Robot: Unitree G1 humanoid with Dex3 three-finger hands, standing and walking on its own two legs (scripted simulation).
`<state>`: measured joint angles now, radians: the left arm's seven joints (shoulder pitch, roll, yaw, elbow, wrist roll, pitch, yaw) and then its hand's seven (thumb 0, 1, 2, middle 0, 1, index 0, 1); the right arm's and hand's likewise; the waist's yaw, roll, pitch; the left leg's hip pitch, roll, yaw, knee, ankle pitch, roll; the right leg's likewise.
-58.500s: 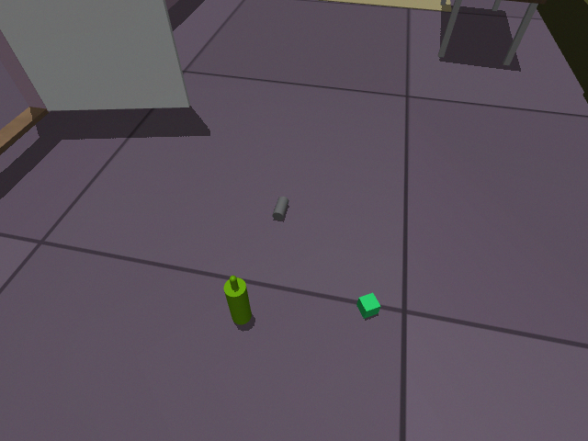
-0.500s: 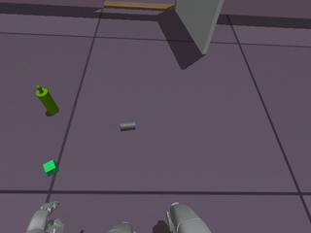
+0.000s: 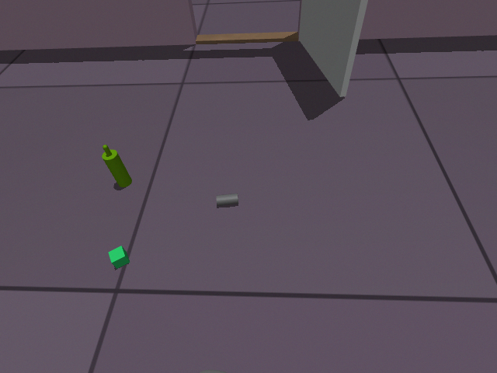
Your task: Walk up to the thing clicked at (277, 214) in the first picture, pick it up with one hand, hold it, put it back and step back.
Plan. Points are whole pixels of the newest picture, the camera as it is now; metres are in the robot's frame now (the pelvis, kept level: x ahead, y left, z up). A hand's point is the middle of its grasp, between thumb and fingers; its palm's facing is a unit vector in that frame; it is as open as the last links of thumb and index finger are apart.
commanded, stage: step back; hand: left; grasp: from above
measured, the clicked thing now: (227, 199) +0.97 +0.19 -0.73
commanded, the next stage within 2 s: stand in 0.88 s
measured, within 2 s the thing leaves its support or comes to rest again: neither
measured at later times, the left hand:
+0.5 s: hand out of the picture +0.06 +0.25 -0.13, palm faces +0.07 -0.92 -0.39, open 7.4 cm
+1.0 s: hand out of the picture +0.11 +0.26 -0.15, palm faces +0.01 -0.94 -0.35, open 7.4 cm
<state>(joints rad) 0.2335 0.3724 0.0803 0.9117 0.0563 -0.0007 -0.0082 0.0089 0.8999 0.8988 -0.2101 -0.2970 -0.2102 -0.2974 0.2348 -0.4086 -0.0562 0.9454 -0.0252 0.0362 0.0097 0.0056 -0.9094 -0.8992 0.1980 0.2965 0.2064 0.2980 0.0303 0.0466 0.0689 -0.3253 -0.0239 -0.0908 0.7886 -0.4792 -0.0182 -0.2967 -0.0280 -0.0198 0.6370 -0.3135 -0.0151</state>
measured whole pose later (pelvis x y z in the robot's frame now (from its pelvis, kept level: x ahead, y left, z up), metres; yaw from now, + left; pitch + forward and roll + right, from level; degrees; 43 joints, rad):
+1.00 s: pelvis +0.05 +0.00 +0.01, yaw +1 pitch -3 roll -1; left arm 0.15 0.36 0.01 1.07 0.01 -0.02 -0.01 0.01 0.91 0.90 -0.21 -0.30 -0.21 -0.30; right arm 0.05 -0.33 -0.01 1.04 -0.01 -0.01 0.02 0.00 -0.91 -0.90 0.20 0.30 0.21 0.30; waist 0.01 0.02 0.07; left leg -0.28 0.06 0.03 0.54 -0.21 -0.02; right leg -0.16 -0.02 -0.02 0.53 -0.32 0.02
